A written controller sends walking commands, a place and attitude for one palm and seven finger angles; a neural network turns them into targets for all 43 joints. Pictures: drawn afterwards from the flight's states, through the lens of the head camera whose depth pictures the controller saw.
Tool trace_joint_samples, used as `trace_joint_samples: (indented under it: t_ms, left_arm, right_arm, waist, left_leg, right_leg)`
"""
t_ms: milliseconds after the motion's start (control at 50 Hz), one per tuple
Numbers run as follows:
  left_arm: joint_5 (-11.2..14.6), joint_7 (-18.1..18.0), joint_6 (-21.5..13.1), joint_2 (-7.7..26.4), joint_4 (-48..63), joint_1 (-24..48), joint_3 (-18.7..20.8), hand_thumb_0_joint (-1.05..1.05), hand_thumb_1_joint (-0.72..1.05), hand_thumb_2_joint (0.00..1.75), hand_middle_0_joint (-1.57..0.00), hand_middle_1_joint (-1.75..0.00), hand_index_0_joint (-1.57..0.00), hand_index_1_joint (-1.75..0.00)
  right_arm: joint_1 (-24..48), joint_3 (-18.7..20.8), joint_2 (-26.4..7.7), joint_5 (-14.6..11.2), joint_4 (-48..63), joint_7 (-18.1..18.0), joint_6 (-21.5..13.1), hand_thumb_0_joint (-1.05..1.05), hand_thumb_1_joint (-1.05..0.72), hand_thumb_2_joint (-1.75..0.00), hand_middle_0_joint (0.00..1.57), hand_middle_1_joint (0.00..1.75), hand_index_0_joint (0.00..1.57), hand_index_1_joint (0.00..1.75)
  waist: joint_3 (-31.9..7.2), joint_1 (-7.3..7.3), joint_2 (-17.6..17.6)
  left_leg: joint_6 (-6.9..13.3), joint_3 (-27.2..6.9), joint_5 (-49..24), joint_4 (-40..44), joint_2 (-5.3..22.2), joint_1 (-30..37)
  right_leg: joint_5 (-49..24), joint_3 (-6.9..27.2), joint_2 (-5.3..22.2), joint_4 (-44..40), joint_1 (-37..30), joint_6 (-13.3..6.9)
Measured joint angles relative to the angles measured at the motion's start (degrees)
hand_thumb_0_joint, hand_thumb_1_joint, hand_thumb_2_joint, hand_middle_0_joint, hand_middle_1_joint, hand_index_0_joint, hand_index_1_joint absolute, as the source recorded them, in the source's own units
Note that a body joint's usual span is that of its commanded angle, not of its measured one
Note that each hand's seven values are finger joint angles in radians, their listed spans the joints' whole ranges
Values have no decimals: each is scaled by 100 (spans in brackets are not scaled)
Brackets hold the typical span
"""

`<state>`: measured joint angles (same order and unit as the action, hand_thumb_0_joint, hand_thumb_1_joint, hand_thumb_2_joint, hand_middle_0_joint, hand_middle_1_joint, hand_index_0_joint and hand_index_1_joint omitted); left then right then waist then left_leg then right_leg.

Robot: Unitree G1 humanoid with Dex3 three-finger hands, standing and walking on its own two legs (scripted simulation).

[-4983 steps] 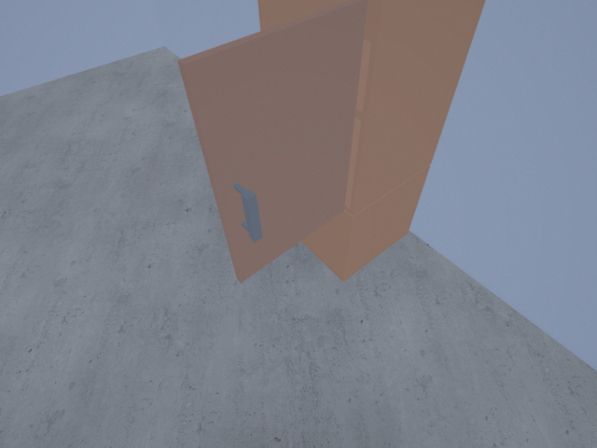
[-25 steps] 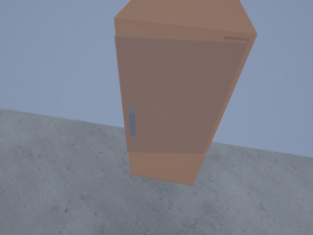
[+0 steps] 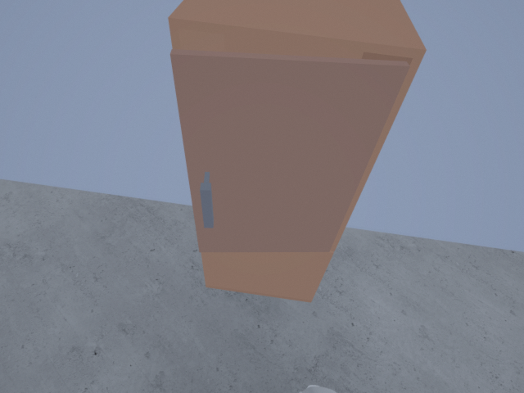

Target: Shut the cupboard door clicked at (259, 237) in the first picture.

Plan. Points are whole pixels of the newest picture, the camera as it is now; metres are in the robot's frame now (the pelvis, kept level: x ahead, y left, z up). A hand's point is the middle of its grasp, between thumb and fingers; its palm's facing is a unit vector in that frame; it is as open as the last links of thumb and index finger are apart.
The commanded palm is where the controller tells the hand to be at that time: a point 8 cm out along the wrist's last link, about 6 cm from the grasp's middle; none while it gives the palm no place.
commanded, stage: shuffle to correct the standing spot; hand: left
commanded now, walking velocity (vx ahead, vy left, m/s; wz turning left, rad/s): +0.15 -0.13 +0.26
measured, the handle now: (207, 200) +0.53 +0.14 -0.08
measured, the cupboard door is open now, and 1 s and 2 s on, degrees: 9 9 9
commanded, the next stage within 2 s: come to a stop and stand still in 0.24 s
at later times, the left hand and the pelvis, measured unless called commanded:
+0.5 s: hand out of the picture +0.14 +0.12 -0.20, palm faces +0.12 -0.98 -0.18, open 7.1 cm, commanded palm none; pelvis +0.11 -0.06 -0.02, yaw +4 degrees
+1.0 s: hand out of the picture +0.09 +0.12 -0.19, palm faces +0.10 -0.97 -0.23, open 7.4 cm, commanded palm none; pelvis +0.09 -0.06 -0.02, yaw +3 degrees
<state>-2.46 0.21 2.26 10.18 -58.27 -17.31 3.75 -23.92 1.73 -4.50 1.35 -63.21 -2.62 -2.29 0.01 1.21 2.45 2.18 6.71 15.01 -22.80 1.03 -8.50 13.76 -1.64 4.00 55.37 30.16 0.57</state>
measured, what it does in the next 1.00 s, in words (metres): walks ahead: right foot, then left foot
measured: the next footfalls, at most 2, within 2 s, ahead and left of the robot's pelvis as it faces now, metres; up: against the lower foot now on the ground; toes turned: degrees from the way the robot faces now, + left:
right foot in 0.20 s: +0.16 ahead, -0.15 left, +0.00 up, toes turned +3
left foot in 0.46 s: +0.12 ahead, +0.04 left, +0.00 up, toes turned +0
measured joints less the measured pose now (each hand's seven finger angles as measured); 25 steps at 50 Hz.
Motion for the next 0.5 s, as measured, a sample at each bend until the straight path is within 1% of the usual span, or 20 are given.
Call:
trace_joint_samples:
  t_ms: [60,100,140,180,200,220,260,300,320,340,360,400,440,460,480,500]
  left_arm:
    - [53,13,-37,140,129,271,27,2,94,90,-19,-30,-19,-30]
    - [76,13,-50,175,199,470,25,2,94,90,-19,-30,-19,-30]
    - [92,18,-66,169,263,660,14,1,93,90,-19,-30,-19,-30]
    - [107,26,-120,138,329,803,-9,1,93,90,-19,-30,-19,-30]
    - [111,30,-182,135,371,838,-32,1,92,90,-19,-30,-19,-30]
    - [109,10,-266,93,375,893,-46,1,92,90,-19,-30,-19,-30]
    - [126,-41,-362,-72,360,968,-117,1,92,90,-19,-30,-19,-30]
    - [126,-90,-411,-238,325,914,-173,0,92,90,-19,-30,-19,-30]
    - [137,-125,-416,-306,297,858,-172,0,92,90,-19,-30,-19,-30]
    - [177,-204,-443,-332,306,813,-85,-1,93,90,-20,-30,-20,-30]
    - [167,-254,-452,-305,293,782,-53,-2,95,90,-20,-30,-20,-30]
    - [117,-272,-421,-214,219,709,-70,-3,96,90,-20,-30,-20,-30]
    - [118,-268,-359,-153,115,620,-112,-3,96,90,-20,-30,-20,-30]
    - [133,-261,-319,-148,64,565,-137,-3,96,90,-20,-30,-20,-30]
    - [153,-250,-271,-138,3,514,-160,-3,95,90,-20,-30,-20,-30]
    - [170,-252,-212,-121,-68,486,-170,-2,95,90,-20,-30,-20,-30]
  right_arm:
    - [-113,11,5,19,-66,19,3,1,-91,-90,20,29,21,30]
    - [-154,33,-15,37,-87,34,21,1,-91,-90,20,30,21,30]
    - [-177,63,-53,54,-103,50,53,1,-90,-90,20,30,21,30]
    - [-210,92,-103,57,-121,64,97,1,-90,-90,20,30,21,30]
    - [-259,102,-118,42,-128,77,112,1,-90,-90,20,30,21,30]
    - [-260,107,-159,14,-148,92,140,1,-90,-90,20,30,21,30]
    - [-124,117,-292,-22,-169,97,279,1,-90,-90,20,30,21,30]
    - [63,158,-410,-18,-138,112,363,1,-91,-90,20,30,21,30]
    - [175,178,-460,-9,-96,123,385,1,-91,-90,20,29,20,30]
    - [278,197,-492,-3,-31,133,393,1,-91,-90,20,29,20,30]
    - [382,211,-514,0,42,145,390,1,-91,-90,20,29,20,30]
    - [613,219,-536,6,199,156,364,1,-91,-90,19,29,20,30]
    - [845,187,-537,0,338,135,293,1,-91,-90,19,29,20,30]
    - [935,167,-541,-10,392,127,240,1,-91,-90,19,29,20,30]
    - [1022,150,-518,-19,405,116,187,1,-91,-90,19,29,20,30]
    - [1110,129,-467,-28,394,100,165,1,-91,-90,19,29,20,30]
  waist:
    - [99,77,-73]
    - [181,154,-129]
    - [258,234,-192]
    - [304,282,-245]
    - [298,286,-228]
    - [318,259,-264]
    - [408,248,-430]
    - [431,192,-495]
    - [431,170,-497]
    - [418,149,-493]
    - [401,120,-476]
    - [366,73,-425]
    - [361,18,-383]
    - [358,-15,-401]
    - [342,-41,-380]
    - [329,-78,-301]
  left_leg:
    - [-79,-60,-43,214,57,143]
    - [-146,-108,1,226,93,178]
    - [-226,-165,104,141,140,178]
    - [-330,-226,300,-97,197,134]
    - [-383,-261,469,-344,201,63]
    - [-345,-278,703,-779,257,-90]
    - [-249,-449,1465,-2138,324,-592]
    - [-207,-424,1548,-3260,332,-1094]
    - [-209,-369,1467,-3586,343,-1296]
    - [-218,-323,1367,-3717,356,-1458]
    - [-229,-264,1280,-3651,367,-1553]
    - [-275,-131,1022,-3115,369,-1581]
    - [-342,-47,500,-2168,322,-1360]
    - [-340,-43,163,-1623,308,-1159]
    - [-118,-25,235,-1398,291,-999]
    - [12,1,314,-1354,244,-921]
  right_leg:
    - [-122,-56,149,-729,-71,75]
    - [-96,-109,188,-1243,-195,96]
    - [-20,-193,162,-1732,-388,88]
    - [-137,-312,83,-2322,-716,56]
    - [-264,-344,59,-2626,-942,8]
    - [-493,-379,27,-2643,-984,-32]
    - [-211,-549,-54,-2347,-1026,-92]
    - [-3,-658,-109,-2385,-1205,-128]
    - [25,-692,-138,-2455,-1301,-141]
    - [24,-736,-167,-2533,-1388,-141]
    - [26,-771,-195,-2595,-1463,-152]
    - [66,-808,-240,-2648,-1562,-172]
    - [176,-802,-284,-2558,-1613,-159]
    - [265,-802,-327,-2457,-1631,-141]
    - [366,-794,-334,-2350,-1641,-117]
    - [428,-771,-291,-2327,-1691,-79]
